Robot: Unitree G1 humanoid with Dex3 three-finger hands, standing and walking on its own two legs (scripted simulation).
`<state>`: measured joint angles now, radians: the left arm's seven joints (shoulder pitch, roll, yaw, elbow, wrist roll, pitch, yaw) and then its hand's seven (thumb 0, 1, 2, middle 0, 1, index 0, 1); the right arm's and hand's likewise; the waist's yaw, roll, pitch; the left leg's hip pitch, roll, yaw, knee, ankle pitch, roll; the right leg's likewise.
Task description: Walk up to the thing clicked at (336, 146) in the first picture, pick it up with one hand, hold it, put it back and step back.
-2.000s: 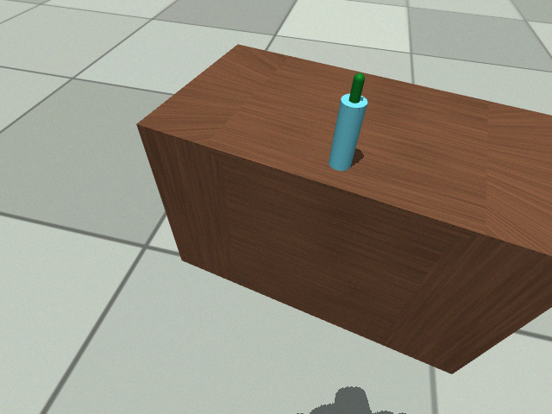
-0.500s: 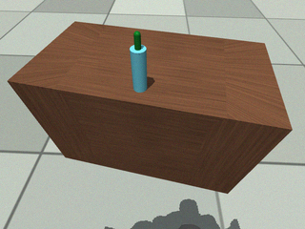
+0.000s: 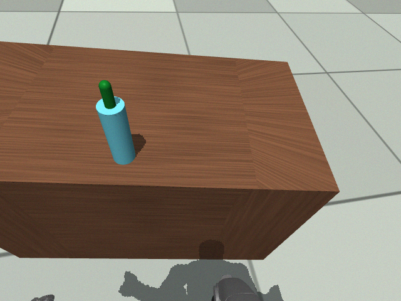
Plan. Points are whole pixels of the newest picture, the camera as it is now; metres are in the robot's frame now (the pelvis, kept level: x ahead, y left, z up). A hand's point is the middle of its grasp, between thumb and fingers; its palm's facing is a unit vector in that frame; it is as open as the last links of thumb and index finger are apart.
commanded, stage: walk up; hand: left
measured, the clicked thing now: (115, 124) +0.49 +0.17 +0.05
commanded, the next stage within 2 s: stand in 1.80 s
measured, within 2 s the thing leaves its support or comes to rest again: neither
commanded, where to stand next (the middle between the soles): +0.07 -0.01 m, yaw -5 degrees
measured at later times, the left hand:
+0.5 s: hand out of the picture +0.16 +0.23 -0.17, palm faces -0.08 -0.93 -0.35, open 7.4 cm
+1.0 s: hand out of the picture +0.13 +0.24 -0.14, palm faces -0.09 -0.94 -0.33, open 7.4 cm
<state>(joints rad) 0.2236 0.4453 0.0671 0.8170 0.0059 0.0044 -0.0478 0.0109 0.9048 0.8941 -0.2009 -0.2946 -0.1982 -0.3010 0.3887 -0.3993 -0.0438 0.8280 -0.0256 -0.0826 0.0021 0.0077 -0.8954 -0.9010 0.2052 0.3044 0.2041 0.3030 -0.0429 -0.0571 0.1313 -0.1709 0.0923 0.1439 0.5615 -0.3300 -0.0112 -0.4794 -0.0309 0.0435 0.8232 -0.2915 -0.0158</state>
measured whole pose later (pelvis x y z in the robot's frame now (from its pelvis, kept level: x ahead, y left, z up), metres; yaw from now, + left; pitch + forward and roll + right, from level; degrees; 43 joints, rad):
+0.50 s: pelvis +0.03 -0.02 -0.02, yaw -4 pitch -3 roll +0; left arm 0.12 0.39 0.04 0.90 0.00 0.02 0.00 0.01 0.90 0.89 -0.20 -0.30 -0.20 -0.30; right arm 0.21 -0.37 -0.03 0.92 -0.02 -0.01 0.00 0.01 -0.90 -0.90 0.20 0.30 0.20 0.30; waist 0.00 -0.03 0.12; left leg -0.33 0.06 0.02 0.79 -0.41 -0.01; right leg -0.43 0.04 0.03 0.85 -0.43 -0.04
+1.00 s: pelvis +0.02 -0.01 +0.01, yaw -5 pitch -3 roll +0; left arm 0.08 0.36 0.01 1.10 0.00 -0.01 -0.02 0.01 0.90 0.89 -0.20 -0.29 -0.20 -0.30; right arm 0.10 -0.35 0.00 1.11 -0.01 -0.01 0.02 0.01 -0.90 -0.90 0.20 0.30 0.20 0.30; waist 0.01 -0.01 0.06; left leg -0.17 0.03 0.06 0.45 -0.22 -0.01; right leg -0.23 0.00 0.06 0.44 -0.16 0.02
